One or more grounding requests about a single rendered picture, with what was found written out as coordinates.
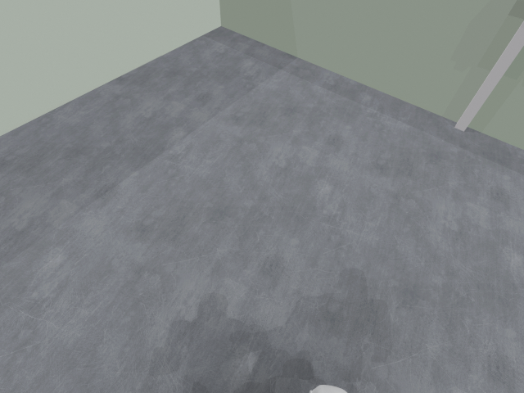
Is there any panel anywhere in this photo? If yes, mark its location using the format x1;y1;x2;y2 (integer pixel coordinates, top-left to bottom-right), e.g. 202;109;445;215
455;21;524;131

